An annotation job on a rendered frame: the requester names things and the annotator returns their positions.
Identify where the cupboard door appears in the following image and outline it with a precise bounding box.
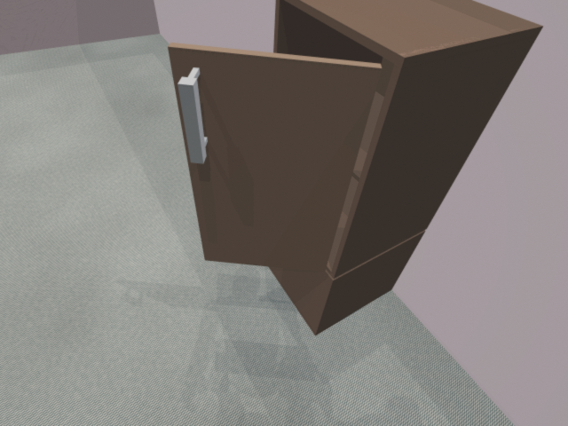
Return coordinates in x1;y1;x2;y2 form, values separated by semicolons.
168;43;382;272

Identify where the handle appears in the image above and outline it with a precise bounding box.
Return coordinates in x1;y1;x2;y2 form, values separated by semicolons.
177;67;208;164

